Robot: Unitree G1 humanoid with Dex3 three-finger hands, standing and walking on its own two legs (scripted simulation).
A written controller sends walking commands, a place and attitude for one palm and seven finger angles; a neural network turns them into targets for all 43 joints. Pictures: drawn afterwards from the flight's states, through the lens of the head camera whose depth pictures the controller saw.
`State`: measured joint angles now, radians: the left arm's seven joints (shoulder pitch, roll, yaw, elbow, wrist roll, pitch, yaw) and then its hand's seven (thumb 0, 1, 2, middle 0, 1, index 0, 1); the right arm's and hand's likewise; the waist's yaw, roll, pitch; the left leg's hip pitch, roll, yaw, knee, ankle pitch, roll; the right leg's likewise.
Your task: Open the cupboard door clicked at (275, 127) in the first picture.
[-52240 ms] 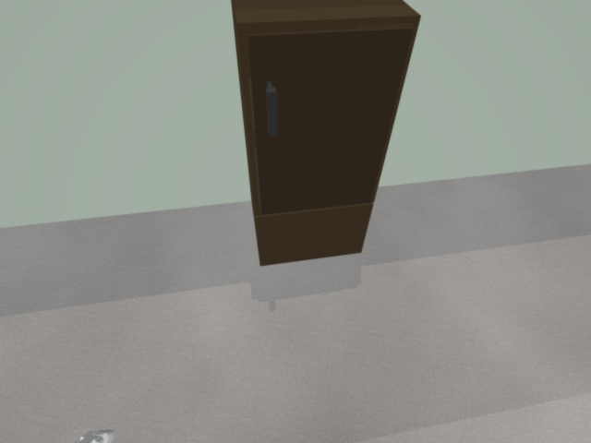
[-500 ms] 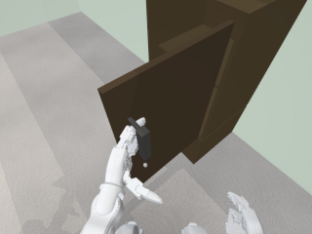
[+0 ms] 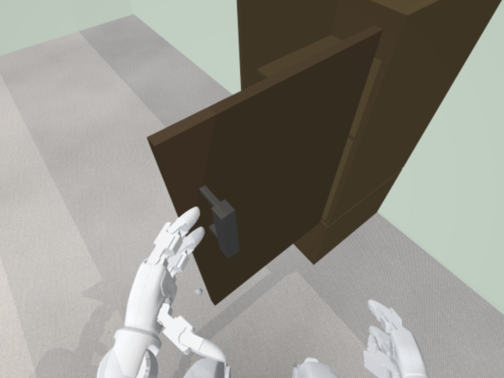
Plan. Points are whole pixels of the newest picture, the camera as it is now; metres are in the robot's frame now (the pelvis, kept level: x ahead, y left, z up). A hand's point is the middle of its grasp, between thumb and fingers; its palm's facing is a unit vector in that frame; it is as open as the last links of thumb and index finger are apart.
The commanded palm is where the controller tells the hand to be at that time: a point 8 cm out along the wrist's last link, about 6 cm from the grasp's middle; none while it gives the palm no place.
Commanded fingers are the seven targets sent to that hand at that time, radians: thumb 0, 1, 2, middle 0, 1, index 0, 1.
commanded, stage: slide the hand sideways off the handle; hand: left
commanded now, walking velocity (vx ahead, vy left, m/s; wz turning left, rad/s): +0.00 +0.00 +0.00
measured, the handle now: (218, 222) +0.34 +0.07 +0.07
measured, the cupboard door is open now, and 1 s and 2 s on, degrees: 91 90 90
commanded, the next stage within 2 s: draw the hand back to the body in 0.36 s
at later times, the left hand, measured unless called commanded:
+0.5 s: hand (155, 315) +0.20 +0.14 +0.06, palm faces -0.10 -1.00 -0.01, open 16.3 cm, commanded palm +0.18 +0.20 +0.08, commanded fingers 0.00 -0.50 0.30 -0.15 -0.30 -0.15 -0.30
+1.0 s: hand (89, 301) +0.19 +0.19 +0.13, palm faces -0.03 -0.99 -0.11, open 16.1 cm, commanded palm +0.16 +0.25 +0.15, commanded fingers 0.00 -0.22 0.42 -0.16 -0.30 -0.16 -0.30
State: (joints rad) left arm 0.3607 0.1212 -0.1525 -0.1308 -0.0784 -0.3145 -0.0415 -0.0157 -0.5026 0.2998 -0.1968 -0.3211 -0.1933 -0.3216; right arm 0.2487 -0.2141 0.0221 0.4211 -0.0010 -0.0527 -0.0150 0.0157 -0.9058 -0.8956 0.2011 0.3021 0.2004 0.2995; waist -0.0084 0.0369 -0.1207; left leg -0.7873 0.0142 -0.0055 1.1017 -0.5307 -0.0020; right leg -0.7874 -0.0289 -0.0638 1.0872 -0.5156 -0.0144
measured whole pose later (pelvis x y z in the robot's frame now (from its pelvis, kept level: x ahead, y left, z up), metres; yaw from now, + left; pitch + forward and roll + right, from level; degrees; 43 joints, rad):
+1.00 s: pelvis +0.01 +0.02 +0.03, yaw +0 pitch +7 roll -2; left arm 0.57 0.27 0.13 -0.38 -0.24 -0.16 -0.20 -0.02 -0.46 0.32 -0.15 -0.30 -0.15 -0.30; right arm 0.29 -0.23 0.04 0.43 0.04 -0.12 -0.07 0.02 -0.90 -0.90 0.20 0.30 0.20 0.30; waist 0.02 0.05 -0.13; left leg -0.59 0.02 -0.02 0.98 -0.50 0.02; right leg -0.56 -0.02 -0.07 0.91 -0.46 0.01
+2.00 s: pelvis +0.03 +0.00 +0.08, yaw -1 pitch -4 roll -1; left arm 0.47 0.33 0.32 -0.39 -0.06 -0.06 0.12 0.01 0.88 0.89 -0.21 -0.30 -0.21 -0.30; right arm 0.20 -0.23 0.02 0.64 0.00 -0.10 -0.09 0.02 -0.91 -0.90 0.20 0.30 0.20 0.30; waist 0.07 0.07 0.02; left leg -0.07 0.02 0.02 0.43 -0.28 0.00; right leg -0.07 0.00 -0.04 0.40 -0.25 0.00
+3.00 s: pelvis -0.08 +0.03 +0.06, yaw +0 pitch -1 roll -2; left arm 0.52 0.39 0.43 -0.53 -0.01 -0.22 0.18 0.01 0.89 0.90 -0.21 -0.30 -0.21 -0.30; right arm 0.22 -0.22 0.01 0.60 -0.01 -0.08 -0.09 0.02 -0.90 -0.90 0.20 0.30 0.20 0.30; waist 0.00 0.00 0.05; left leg -0.43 0.00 0.02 0.65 -0.28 0.03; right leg -0.39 -0.01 -0.03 0.53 -0.14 0.02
